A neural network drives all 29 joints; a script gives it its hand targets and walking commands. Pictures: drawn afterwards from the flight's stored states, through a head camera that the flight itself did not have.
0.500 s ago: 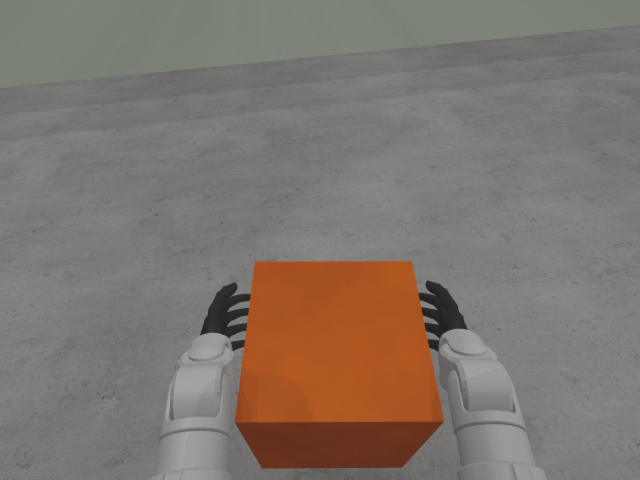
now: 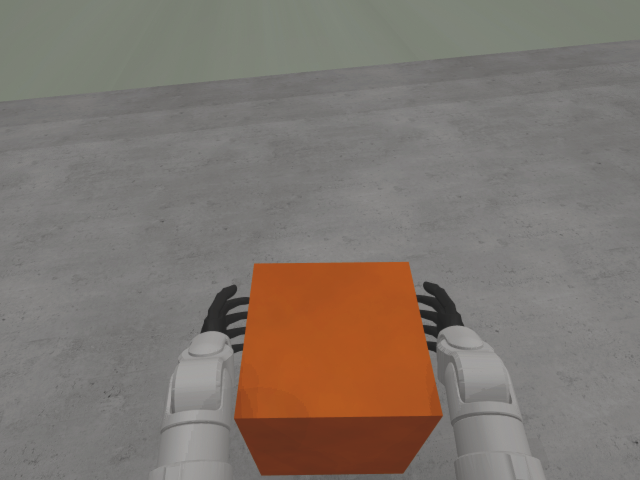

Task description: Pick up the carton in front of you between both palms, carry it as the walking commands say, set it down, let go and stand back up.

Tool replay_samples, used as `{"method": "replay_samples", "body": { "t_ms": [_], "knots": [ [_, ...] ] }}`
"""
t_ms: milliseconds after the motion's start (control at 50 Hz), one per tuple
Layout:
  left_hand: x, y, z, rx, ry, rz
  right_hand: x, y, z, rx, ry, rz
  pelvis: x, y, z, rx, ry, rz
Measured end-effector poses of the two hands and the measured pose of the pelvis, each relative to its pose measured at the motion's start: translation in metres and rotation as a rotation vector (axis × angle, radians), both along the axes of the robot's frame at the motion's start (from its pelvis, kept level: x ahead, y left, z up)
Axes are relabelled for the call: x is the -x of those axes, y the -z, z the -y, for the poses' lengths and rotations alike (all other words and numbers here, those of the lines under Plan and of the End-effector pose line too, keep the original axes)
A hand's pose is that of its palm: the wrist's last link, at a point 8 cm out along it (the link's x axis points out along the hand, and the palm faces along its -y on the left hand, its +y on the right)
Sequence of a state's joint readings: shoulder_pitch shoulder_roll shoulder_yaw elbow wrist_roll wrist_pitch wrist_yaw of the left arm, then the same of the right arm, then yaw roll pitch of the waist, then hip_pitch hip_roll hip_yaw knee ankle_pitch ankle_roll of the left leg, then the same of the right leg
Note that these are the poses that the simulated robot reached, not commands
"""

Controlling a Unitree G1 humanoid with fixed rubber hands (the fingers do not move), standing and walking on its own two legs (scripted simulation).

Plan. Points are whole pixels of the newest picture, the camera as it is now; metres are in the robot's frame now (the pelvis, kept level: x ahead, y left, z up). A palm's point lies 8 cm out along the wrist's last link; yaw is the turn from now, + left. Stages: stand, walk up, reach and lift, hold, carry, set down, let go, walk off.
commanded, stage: hold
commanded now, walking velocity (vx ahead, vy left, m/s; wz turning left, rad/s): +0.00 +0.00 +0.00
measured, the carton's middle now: (331, 373) +0.28 +0.00 -0.04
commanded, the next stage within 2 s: set down in 0.08 s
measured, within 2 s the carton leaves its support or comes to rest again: neither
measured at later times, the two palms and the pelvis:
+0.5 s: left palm (232, 338) +0.33 +0.14 -0.02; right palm (436, 340) +0.31 -0.15 -0.03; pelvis -0.03 +0.01 -0.03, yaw -1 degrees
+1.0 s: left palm (257, 372) +0.37 +0.14 -0.22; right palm (414, 375) +0.36 -0.16 -0.22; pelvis -0.03 +0.01 -0.14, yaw -1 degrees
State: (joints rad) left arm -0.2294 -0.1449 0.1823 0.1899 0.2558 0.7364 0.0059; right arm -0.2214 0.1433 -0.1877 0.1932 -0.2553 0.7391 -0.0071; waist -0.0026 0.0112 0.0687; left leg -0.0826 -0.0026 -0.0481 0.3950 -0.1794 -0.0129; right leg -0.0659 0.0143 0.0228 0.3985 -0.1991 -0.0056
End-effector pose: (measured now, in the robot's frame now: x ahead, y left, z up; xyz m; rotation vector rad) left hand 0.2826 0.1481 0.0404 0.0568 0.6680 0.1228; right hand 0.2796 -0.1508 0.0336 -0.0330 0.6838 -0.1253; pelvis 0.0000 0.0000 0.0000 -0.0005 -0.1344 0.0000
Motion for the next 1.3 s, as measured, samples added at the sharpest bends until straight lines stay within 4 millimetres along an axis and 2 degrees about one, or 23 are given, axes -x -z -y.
{"method": "replay_samples", "body": {
  "t_ms": [120, 200, 320, 400, 500, 620, 720, 840, 1000, 1300],
  "knots": [
    [0.008, -0.001, -0.002, 0.015, -0.006, 0.004, 0.008, -0.002, -0.002, 0.005, 0.002, 0.003, 0.011, 0.002, -0.002, 0.001, 0.002, 0.012],
    [0.005, 0.001, -0.003, 0.030, -0.016, 0.000, 0.006, -0.001, -0.003, -0.017, 0.020, -0.001, 0.019, 0.005, -0.004, 0.003, 0.009, 0.016],
    [-0.015, 0.006, -0.001, 0.035, -0.014, -0.009, -0.010, 0.008, -0.002, -0.031, 0.032, -0.010, 0.026, 0.012, -0.006, 0.003, 0.013, 0.008],
    [-0.028, 0.021, 0.001, 0.031, -0.010, -0.025, -0.022, 0.024, 0.001, -0.037, 0.038, -0.026, 0.029, 0.018, -0.008, 0.002, 0.015, -0.034],
    [-0.043, 0.061, 0.004, 0.011, 0.007, -0.043, -0.035, 0.065, 0.004, -0.029, 0.037, -0.044, 0.032, 0.028, -0.009, -0.004, 0.021, -0.159],
    [-0.051, 0.135, 0.006, -0.004, 0.022, -0.049, -0.042, 0.138, 0.005, -0.008, 0.026, -0.051, 0.037, 0.047, -0.008, -0.006, 0.020, -0.373],
    [-0.059, 0.188, 0.008, 0.021, 0.008, -0.013, -0.049, 0.192, 0.007, -0.029, 0.048, -0.014, 0.035, 0.076, -0.007, -0.006, 0.018, -0.566],
    [-0.076, 0.218, 0.008, 0.054, -0.015, 0.036, -0.067, 0.221, 0.007, -0.055, 0.066, 0.036, 0.030, 0.111, -0.005, -0.013, 0.017, -0.715],
    [-0.087, 0.256, 0.010, 0.061, -0.013, -0.013, -0.076, 0.257, 0.009, -0.053, 0.076, -0.014, 0.028, 0.143, -0.005, -0.013, 0.016, -0.803],
    [-0.108, 0.362, 0.009, 0.052, -0.002, -0.007, -0.096, 0.362, 0.009, -0.036, 0.067, -0.009, 0.047, 0.226, -0.006, -0.012, 0.012, -0.921]
  ]
}}
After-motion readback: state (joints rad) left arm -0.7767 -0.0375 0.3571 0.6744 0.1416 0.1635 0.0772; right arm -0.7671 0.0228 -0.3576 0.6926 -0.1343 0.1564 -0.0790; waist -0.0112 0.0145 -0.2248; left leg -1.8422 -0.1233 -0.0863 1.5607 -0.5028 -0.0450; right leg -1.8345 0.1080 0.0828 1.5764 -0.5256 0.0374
